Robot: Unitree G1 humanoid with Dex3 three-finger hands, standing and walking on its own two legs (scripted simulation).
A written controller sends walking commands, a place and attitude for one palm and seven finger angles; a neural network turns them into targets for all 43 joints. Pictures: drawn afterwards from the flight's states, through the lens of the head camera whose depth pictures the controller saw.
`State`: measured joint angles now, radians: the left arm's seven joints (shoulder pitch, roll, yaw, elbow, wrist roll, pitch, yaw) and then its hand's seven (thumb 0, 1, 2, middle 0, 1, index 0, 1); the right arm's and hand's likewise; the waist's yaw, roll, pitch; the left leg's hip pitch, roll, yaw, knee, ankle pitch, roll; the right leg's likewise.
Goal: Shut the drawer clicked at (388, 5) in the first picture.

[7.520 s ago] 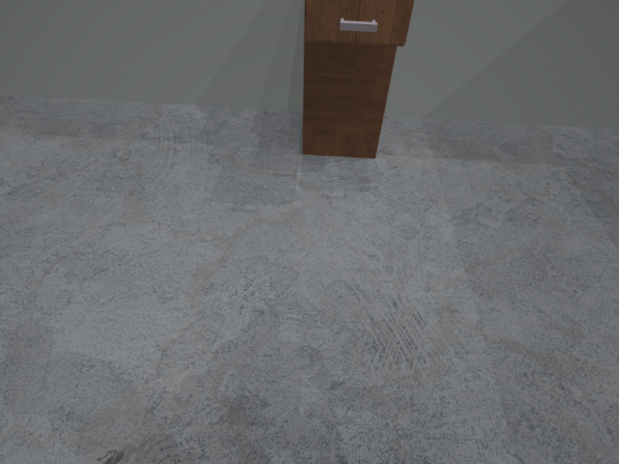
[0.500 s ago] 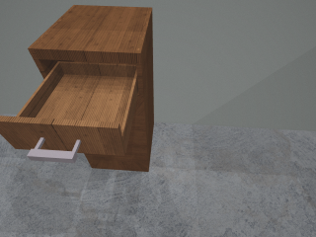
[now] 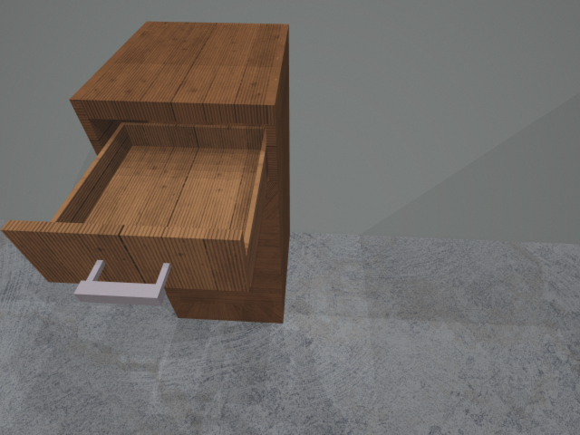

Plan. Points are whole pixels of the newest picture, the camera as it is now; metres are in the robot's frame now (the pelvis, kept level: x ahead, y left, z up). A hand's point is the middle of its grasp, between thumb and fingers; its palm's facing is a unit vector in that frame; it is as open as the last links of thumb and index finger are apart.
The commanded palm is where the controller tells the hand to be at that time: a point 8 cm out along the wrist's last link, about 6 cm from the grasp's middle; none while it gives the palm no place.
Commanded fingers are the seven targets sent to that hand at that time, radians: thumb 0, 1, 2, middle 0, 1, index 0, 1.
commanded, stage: look again from close up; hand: left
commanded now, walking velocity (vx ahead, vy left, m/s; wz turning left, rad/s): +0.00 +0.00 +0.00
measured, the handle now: (126, 280) +0.33 +0.28 +0.02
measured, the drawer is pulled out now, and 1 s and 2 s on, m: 0.30 0.30 0.30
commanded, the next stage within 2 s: raise the hand and make a fist in 0.02 s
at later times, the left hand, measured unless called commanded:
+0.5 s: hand (162, 425) +0.15 +0.18 -0.02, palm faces -0.02 -1.00 -0.02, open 6.2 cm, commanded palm +0.11 +0.24 -0.02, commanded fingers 0.00 0.90 0.90 -0.60 -0.73 -0.60 -0.73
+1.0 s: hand (128, 399) +0.16 +0.21 +0.03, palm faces +0.04 -0.99 -0.09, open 3.6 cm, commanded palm +0.11 +0.26 +0.04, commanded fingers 0.00 0.90 0.90 -1.10 -1.27 -1.10 -1.27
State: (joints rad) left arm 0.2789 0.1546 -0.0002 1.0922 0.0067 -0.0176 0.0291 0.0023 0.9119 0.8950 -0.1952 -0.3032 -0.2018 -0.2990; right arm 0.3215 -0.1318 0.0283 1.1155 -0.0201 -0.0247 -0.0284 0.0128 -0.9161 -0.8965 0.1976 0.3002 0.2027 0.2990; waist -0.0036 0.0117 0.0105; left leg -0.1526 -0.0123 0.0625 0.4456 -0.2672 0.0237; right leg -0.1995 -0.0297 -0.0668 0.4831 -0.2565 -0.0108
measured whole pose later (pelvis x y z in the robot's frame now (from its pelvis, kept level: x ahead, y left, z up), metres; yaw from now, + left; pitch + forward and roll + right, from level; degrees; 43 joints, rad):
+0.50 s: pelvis -0.03 -0.01 -0.06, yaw +0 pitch +9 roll +0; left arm 0.51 0.20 0.19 0.06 -0.27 -0.49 -0.38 0.00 0.91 0.89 -0.41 -0.53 -0.40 -0.52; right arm 0.15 -0.28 -0.08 0.50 0.02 -0.29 0.00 0.02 -0.91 -0.90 0.20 0.30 0.20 0.30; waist 0.01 -0.05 -0.13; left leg -0.67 0.02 0.05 0.99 -0.45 0.01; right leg -0.71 -0.03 -0.08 1.00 -0.45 -0.04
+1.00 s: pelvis -0.02 -0.02 -0.05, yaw +1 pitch +7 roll -1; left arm 0.53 0.28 0.29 -0.14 -0.34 -0.26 -0.34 0.01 0.90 0.90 -0.91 -1.07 -0.91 -1.07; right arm 0.30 -0.21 0.02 0.58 0.05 -0.26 -0.06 0.02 -0.90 -0.90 0.20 0.30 0.21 0.30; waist -0.01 0.03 -0.09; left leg -0.60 0.04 0.01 0.91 -0.44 0.00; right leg -0.60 0.00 -0.11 0.87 -0.40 -0.04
